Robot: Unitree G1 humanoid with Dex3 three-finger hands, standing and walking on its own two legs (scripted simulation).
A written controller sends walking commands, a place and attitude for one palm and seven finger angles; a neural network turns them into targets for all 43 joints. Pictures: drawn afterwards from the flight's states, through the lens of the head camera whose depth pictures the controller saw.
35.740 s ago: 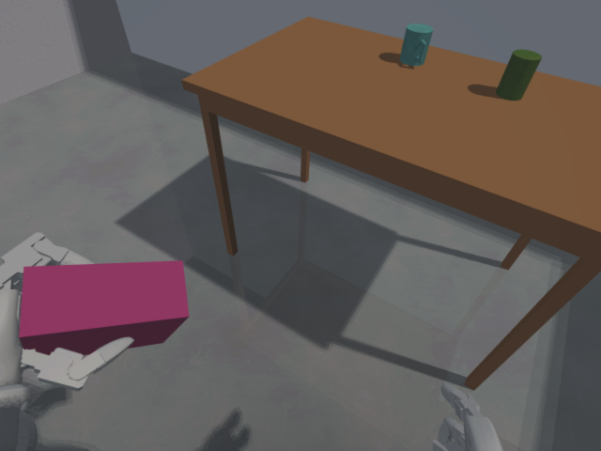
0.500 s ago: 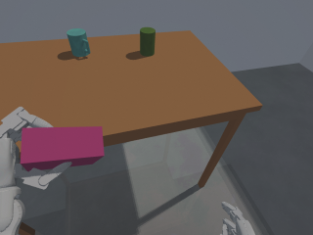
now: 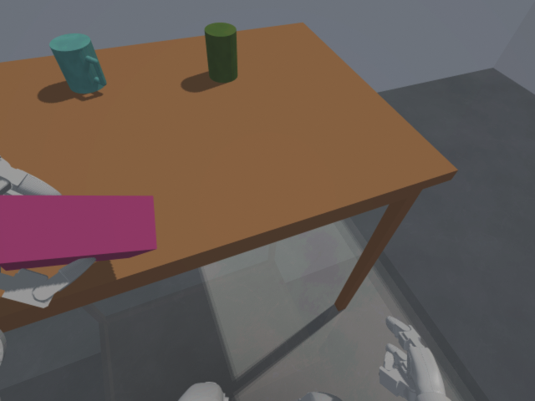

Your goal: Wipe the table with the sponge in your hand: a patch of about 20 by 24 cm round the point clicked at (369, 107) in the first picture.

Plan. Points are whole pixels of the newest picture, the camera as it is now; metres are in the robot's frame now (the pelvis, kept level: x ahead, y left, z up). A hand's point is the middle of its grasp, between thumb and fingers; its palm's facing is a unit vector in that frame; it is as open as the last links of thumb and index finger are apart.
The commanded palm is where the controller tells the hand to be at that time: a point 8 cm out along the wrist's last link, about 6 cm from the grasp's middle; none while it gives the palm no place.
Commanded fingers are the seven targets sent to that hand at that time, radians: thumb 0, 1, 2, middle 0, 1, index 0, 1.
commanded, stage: shuffle to correct the standing spot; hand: left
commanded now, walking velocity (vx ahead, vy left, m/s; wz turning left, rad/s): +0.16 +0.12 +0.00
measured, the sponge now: (101, 232) +0.26 +0.22 +0.16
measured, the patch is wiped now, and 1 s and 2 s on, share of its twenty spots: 0.00 0.00 0.00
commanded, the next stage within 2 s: come to a stop and stand still in 0.24 s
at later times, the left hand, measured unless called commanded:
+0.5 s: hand (58, 166) +0.31 +0.28 +0.20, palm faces +0.40 -0.81 -0.43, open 9.8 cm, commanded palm +0.24 +0.32 +0.21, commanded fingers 0.00 0.10 1.30 -1.20 -1.60 -1.20 -1.60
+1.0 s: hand (54, 147) +0.32 +0.27 +0.22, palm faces +0.38 -0.81 -0.45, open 9.8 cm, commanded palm +0.24 +0.32 +0.21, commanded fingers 0.00 0.10 1.30 -1.20 -1.60 -1.20 -1.60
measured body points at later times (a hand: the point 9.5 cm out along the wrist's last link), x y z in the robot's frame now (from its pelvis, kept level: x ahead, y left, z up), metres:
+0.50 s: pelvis +0.08 +0.04 +0.01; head +0.12 +0.04 +0.46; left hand +0.29 +0.32 +0.22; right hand +0.28 -0.19 -0.06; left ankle +0.13 +0.17 -0.71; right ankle +0.07 -0.06 -0.67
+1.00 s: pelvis +0.09 +0.03 +0.03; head +0.12 +0.04 +0.48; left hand +0.29 +0.31 +0.25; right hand +0.26 -0.20 -0.05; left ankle +0.09 +0.17 -0.71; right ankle +0.14 -0.03 -0.71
